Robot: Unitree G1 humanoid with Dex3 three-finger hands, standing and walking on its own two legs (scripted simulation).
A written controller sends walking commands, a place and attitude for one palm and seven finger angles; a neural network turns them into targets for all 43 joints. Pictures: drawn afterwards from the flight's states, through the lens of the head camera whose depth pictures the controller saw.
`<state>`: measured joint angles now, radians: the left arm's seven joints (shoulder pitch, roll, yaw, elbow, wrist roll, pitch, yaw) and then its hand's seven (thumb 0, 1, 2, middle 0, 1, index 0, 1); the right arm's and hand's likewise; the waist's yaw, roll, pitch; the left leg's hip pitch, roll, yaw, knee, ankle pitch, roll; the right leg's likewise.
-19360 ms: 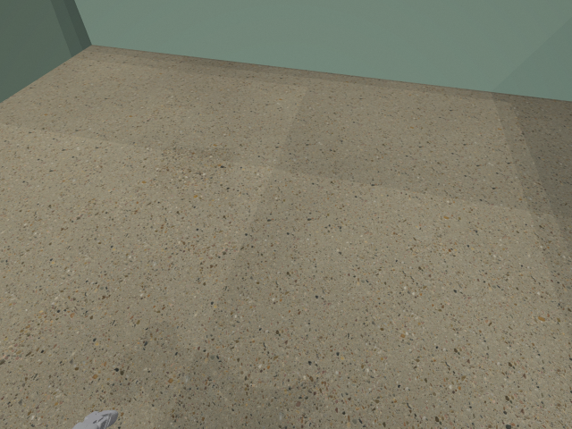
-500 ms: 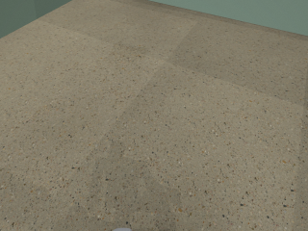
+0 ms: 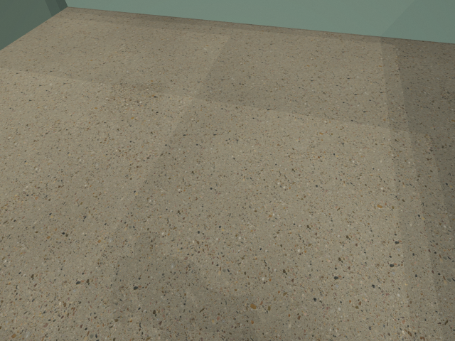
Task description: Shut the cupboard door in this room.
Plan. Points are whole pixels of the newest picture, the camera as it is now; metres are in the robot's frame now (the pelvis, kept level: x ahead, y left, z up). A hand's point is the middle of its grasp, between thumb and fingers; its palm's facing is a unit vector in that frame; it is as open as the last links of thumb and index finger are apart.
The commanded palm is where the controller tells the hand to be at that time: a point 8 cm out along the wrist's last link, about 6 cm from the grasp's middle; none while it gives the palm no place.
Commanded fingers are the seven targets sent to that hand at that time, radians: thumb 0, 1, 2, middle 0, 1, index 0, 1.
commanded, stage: turn or walk to find it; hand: left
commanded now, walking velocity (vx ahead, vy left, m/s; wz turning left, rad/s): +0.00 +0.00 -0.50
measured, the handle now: out of the picture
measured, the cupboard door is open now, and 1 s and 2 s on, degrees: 85 85 85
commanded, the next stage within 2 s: none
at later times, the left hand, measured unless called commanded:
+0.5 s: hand out of the picture +0.11 +0.23 -0.16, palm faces -0.17 -0.96 -0.21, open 7.4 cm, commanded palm none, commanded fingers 0.00 0.90 0.90 -0.20 -0.30 -0.20 -0.30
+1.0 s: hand (173, 315) +0.18 +0.14 -0.14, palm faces -0.52 -0.82 -0.24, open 7.4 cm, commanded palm none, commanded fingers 0.00 0.90 0.90 -0.20 -0.30 -0.20 -0.30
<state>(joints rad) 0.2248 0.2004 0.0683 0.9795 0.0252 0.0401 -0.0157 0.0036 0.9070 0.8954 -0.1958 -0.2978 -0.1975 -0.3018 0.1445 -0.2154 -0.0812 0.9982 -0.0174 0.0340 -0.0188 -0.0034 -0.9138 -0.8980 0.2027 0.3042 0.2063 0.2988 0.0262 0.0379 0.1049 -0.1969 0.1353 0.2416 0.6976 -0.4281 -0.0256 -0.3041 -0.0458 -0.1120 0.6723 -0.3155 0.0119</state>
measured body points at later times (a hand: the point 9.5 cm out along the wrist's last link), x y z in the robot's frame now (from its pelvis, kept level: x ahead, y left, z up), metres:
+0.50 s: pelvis -0.01 +0.04 +0.01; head +0.03 +0.05 +0.46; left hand +0.12 +0.28 -0.14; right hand +0.02 -0.23 -0.12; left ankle +0.01 +0.15 -0.72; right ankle +0.02 -0.10 -0.71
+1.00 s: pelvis -0.03 +0.04 +0.01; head +0.00 +0.00 +0.45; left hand +0.21 +0.18 -0.12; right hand -0.16 -0.18 -0.15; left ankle +0.01 +0.15 -0.72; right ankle -0.08 -0.05 -0.72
